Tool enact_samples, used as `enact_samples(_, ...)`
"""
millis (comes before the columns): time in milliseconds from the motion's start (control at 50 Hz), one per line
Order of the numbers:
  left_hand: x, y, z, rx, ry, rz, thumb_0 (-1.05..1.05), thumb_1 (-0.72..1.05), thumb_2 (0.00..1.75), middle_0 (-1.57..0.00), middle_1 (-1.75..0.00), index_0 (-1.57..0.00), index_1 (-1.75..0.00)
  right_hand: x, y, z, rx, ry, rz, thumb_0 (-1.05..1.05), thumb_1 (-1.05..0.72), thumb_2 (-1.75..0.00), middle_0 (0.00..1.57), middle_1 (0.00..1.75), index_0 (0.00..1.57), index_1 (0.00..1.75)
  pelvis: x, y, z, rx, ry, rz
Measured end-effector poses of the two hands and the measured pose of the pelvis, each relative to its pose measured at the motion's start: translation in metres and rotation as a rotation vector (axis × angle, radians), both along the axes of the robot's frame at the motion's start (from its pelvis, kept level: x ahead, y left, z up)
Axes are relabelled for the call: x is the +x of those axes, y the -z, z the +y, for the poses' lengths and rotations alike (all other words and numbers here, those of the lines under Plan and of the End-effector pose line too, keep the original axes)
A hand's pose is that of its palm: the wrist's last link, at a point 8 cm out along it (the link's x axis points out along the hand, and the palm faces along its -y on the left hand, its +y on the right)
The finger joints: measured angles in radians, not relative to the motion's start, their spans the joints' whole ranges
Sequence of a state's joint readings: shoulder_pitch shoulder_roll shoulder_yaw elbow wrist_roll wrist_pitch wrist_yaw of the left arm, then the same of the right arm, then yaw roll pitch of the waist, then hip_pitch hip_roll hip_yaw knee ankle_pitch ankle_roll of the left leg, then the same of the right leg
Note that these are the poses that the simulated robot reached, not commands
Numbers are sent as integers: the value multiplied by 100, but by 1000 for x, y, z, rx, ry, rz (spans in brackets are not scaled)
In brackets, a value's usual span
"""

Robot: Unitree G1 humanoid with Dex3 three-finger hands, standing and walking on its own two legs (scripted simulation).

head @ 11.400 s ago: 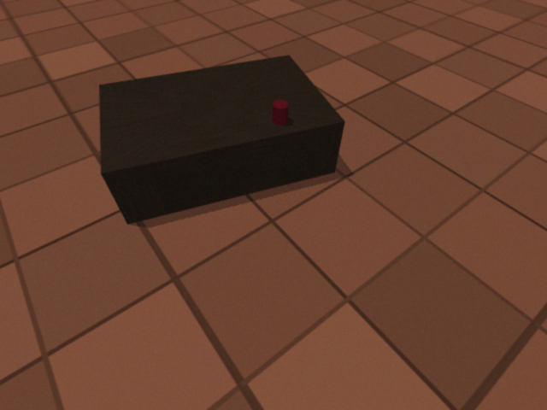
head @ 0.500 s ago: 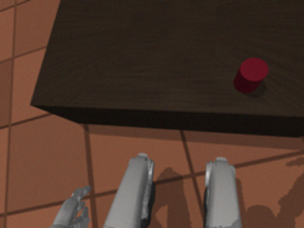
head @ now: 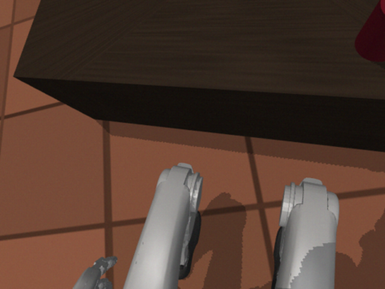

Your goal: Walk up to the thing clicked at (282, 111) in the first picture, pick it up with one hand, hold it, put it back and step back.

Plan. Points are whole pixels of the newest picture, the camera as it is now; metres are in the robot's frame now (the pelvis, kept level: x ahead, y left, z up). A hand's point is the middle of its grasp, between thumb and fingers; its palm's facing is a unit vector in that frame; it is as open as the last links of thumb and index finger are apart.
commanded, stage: close in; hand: right
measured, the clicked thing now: out of the picture +0.56 -0.27 +0.01
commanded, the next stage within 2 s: rest palm in 0.34 s
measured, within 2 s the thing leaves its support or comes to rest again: leaves its support in 1.52 s
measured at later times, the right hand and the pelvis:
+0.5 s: hand out of the picture +0.54 -0.29 +0.03, palm faces +0.28 +0.96 -0.02, open 16.7 cm; pelvis +0.01 +0.01 +0.01, yaw -2 degrees
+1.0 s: hand out of the picture +0.55 -0.29 +0.03, palm faces +0.27 +0.96 -0.01, open 14.3 cm; pelvis +0.01 +0.01 +0.01, yaw -2 degrees
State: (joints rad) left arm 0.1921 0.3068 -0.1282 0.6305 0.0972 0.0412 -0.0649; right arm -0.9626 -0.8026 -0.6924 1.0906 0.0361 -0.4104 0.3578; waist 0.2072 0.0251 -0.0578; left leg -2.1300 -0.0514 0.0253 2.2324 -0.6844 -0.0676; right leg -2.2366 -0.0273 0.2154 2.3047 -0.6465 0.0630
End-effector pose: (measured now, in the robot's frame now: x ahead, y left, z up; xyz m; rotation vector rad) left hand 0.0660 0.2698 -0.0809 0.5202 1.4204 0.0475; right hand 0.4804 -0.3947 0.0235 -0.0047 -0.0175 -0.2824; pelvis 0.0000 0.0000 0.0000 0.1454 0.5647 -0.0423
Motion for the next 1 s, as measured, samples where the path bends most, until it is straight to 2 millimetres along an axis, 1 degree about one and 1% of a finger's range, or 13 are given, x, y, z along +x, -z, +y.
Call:
enact_samples(120, 5, -2, 2, -7, -30, -19, 0, 92, 88, -19, -31, -20, -30, 12, -4, 28, -4, -36, 44, -1, 36, -1, 9, 1, 7, 2, 4, -6, 0, -9, 4, 20)
enact_samples(200, 12, -4, 2, -20, -40, -40, 0, 92, 88, -19, -30, -20, -30, 17, -8, 39, 18, -26, 46, -1, 36, -1, 9, 2, 7, 2, 7, -11, 0, -13, 2, 29)
enact_samples(300, 17, -2, 3, -35, -40, -40, 0, 92, 89, -19, -30, -20, -30, 19, -10, 44, 13, 2, 41, -1, 34, -2, 9, 2, 7, 2, 9, -14, 3, -24, 3, 37)
enact_samples(420, 22, 4, 4, -45, -32, -19, 0, 92, 89, -20, -31, -21, -30, 18, -5, 49, -3, 3, 45, -1, 33, -2, 9, 2, 6, 2, 10, -13, 7, -36, 6, 43)
enact_samples(500, 25, 6, 8, -38, -28, -10, 0, 91, 89, -20, -30, -21, -30, 22, -4, 54, -4, 0, 40, -1, 33, -3, 9, 2, 6, 3, 11, -12, 9, -39, 6, 47)
enact_samples(620, 28, 6, 12, -26, -31, -13, 0, 88, 91, -20, -29, -19, -30, 29, -6, 57, 0, 4, 36, -1, 30, -6, 9, 3, 6, 4, 13, -12, 10, -41, 2, 47)
enact_samples(720, 27, 5, 13, -25, -37, -13, 0, 87, 92, -20, -29, -19, -30, 30, -8, 59, -2, 0, 44, -1, 28, -8, 10, 5, 8, 6, 13, -12, 10, -40, 0, 44)
enact_samples(820, 24, 5, 11, -29, -39, -7, 0, 87, 91, -20, -29, -19, -30, 29, -6, 61, -9, -11, 50, 0, 27, -10, 17, 10, 15, 10, 12, -12, 10, -39, 2, 44)
enact_samples(1000, 15, 6, 10, -19, -46, 16, 0, 89, 90, -20, -30, -20, -30, 36, -4, 63, -3, -5, 36, 0, 22, -19, 38, 25, 36, 26, 10, -10, 9, -36, 2, 43)
